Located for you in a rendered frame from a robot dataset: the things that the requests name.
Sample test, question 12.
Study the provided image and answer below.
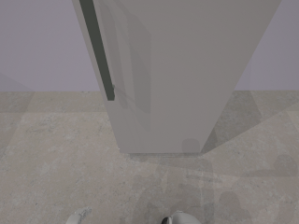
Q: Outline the handle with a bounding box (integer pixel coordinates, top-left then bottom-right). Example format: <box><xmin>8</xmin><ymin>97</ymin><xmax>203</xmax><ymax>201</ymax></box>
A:
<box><xmin>79</xmin><ymin>0</ymin><xmax>115</xmax><ymax>101</ymax></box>

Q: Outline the fridge door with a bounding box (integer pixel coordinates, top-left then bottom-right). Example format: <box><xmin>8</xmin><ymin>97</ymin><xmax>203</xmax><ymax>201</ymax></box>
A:
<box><xmin>73</xmin><ymin>0</ymin><xmax>282</xmax><ymax>154</ymax></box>

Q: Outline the left robot hand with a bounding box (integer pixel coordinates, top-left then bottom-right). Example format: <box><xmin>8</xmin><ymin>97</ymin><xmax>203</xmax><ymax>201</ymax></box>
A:
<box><xmin>65</xmin><ymin>206</ymin><xmax>92</xmax><ymax>224</ymax></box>

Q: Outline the robot right thigh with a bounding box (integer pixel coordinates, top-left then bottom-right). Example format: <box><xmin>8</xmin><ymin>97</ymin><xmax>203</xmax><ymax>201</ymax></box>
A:
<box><xmin>166</xmin><ymin>212</ymin><xmax>201</xmax><ymax>224</ymax></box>

